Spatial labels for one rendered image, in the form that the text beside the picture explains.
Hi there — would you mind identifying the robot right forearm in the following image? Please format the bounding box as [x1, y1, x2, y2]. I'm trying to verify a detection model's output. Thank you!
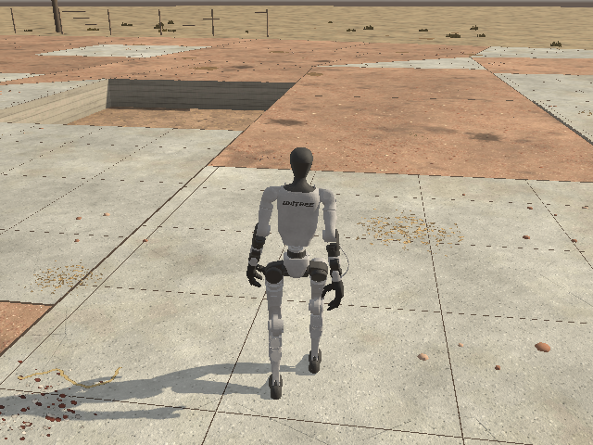
[326, 229, 343, 282]

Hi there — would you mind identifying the left robot upper arm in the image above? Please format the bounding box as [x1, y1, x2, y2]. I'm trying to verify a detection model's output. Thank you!
[256, 186, 280, 237]

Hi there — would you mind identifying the robot left forearm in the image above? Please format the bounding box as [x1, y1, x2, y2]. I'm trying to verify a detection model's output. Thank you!
[248, 223, 266, 266]

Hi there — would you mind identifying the robot shin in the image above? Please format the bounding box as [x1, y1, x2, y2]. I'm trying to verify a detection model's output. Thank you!
[309, 299, 324, 361]
[268, 319, 282, 386]

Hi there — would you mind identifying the robot left shin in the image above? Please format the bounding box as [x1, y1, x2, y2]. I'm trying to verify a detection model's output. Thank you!
[268, 319, 282, 386]

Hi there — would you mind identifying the robot right shin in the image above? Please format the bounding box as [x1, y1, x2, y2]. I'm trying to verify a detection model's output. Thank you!
[309, 299, 324, 361]

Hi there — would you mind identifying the right robot upper arm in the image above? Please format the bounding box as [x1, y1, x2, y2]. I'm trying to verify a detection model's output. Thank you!
[319, 188, 337, 243]

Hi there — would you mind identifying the robot right hand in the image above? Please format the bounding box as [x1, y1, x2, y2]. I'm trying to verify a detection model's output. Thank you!
[322, 280, 344, 311]

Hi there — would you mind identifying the robot left hand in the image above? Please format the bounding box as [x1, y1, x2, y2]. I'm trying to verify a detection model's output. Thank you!
[246, 264, 266, 287]

